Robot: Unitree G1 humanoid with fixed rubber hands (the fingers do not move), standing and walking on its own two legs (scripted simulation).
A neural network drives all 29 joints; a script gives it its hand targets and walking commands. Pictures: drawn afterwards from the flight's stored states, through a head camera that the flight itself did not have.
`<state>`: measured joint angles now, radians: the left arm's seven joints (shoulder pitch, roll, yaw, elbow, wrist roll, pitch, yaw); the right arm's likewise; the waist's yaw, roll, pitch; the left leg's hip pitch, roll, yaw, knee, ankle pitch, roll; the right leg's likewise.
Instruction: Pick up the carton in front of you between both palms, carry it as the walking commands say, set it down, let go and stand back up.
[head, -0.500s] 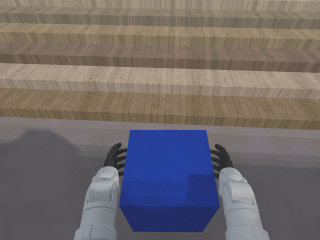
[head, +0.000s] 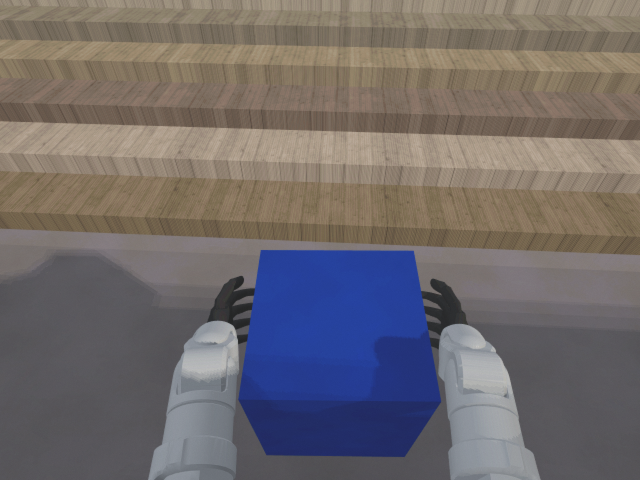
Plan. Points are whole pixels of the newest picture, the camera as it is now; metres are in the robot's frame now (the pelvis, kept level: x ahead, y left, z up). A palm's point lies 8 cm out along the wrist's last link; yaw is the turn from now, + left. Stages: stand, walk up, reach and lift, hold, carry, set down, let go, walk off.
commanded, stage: reach and lift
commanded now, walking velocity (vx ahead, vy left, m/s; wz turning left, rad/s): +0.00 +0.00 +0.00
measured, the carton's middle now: (336, 358) +0.31 +0.00 -0.05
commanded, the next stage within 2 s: hold in 0.48 s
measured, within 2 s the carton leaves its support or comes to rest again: neither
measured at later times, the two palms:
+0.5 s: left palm (220, 329) +0.30 +0.15 +0.04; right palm (453, 331) +0.30 -0.15 +0.04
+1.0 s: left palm (216, 331) +0.29 +0.15 +0.05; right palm (459, 334) +0.29 -0.15 +0.05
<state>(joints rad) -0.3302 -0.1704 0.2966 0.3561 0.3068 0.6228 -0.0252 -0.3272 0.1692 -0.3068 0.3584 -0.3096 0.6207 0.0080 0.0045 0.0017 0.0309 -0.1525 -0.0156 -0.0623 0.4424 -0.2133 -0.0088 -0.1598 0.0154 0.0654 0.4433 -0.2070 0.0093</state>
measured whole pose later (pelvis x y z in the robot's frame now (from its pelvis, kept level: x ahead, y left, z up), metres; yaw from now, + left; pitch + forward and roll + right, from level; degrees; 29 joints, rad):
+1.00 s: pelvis +0.00 +0.00 +0.00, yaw +0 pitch -8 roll +0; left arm -0.30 -0.16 0.24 0.24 0.28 0.75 -0.02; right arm -0.30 0.16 -0.25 0.25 -0.28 0.75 0.00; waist 0.00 0.00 0.04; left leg -0.06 -0.01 -0.07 0.40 -0.19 -0.01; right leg -0.07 0.01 0.06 0.40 -0.19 0.01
